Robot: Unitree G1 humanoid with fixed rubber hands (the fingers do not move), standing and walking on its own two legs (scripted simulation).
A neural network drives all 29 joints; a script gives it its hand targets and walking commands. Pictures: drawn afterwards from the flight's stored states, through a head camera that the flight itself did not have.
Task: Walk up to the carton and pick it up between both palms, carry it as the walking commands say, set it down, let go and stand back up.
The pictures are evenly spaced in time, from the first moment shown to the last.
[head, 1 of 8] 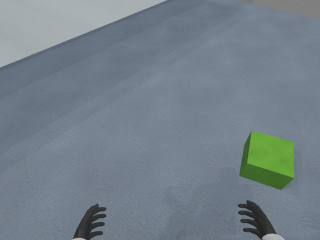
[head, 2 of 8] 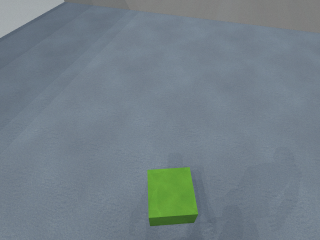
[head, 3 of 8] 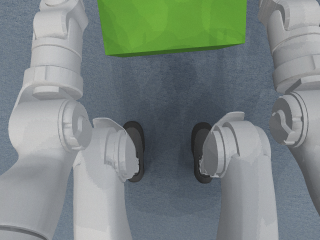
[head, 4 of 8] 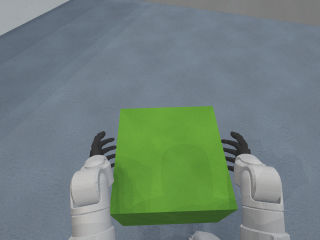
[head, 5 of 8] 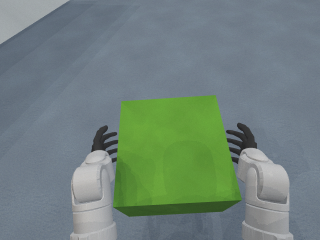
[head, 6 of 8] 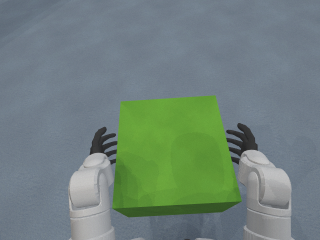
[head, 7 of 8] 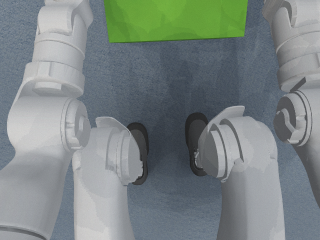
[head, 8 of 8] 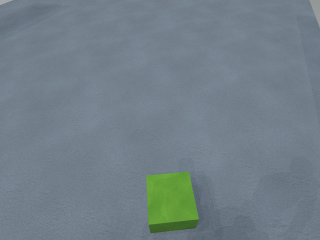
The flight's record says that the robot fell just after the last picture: no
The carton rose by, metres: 0.70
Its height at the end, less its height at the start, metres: +0.00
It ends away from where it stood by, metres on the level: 2.92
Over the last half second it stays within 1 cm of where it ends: yes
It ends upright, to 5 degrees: yes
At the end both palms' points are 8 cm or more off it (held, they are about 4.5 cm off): yes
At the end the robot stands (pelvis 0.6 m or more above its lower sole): yes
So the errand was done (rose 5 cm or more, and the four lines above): yes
